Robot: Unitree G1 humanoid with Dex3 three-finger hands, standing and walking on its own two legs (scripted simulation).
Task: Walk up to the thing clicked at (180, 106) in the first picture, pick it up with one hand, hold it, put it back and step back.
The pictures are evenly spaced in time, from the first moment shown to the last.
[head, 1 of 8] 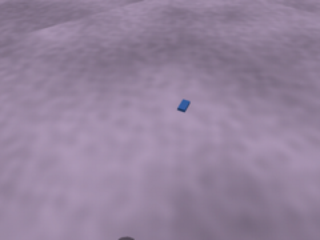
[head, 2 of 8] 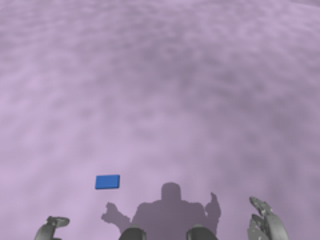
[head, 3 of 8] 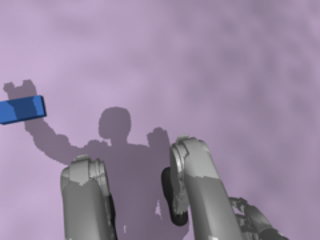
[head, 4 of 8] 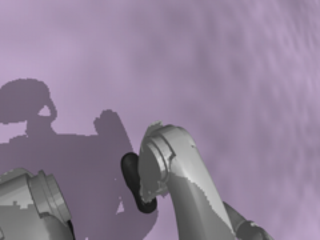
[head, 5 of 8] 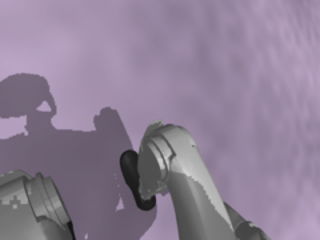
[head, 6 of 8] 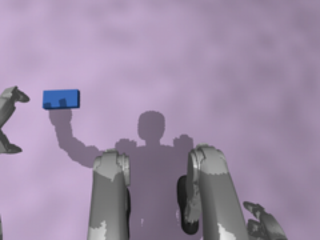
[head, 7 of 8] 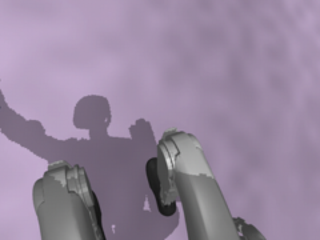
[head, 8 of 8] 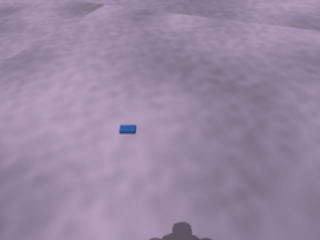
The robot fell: no
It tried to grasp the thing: yes
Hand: left
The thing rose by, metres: 0.11
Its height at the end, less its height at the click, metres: +0.00
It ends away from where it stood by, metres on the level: 0.03
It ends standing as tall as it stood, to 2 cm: yes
